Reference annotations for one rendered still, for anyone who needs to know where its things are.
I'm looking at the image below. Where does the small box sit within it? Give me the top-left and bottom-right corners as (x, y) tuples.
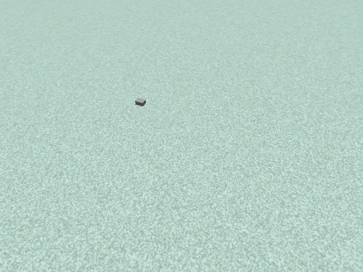
(135, 98), (146, 106)

